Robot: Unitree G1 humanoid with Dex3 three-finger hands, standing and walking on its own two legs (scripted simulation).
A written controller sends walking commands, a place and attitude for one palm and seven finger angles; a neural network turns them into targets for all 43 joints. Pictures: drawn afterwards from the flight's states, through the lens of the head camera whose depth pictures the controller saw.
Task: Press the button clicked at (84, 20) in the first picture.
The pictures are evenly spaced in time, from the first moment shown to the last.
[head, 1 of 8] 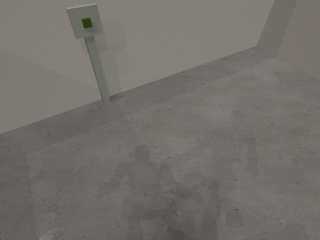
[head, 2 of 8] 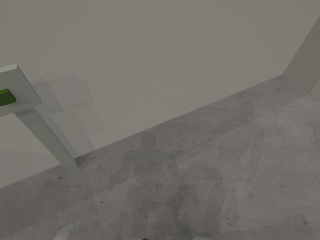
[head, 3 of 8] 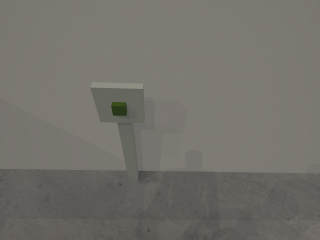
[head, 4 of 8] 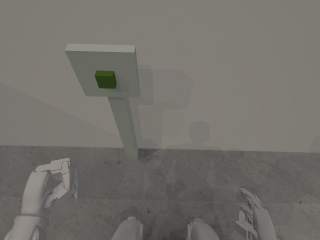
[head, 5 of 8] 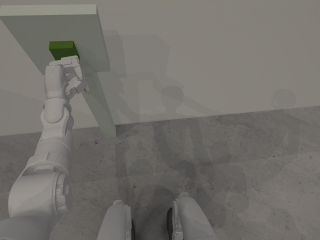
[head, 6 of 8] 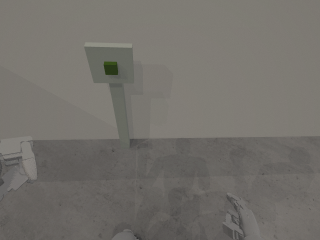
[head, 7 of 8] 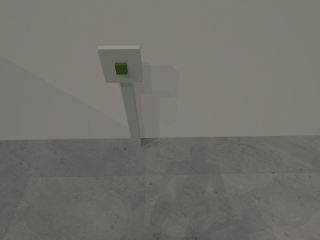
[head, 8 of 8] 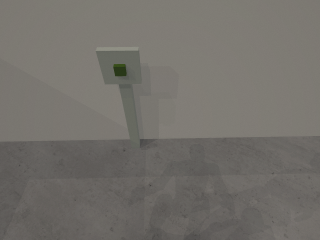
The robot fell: no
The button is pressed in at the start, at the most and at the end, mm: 0 10 0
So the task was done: yes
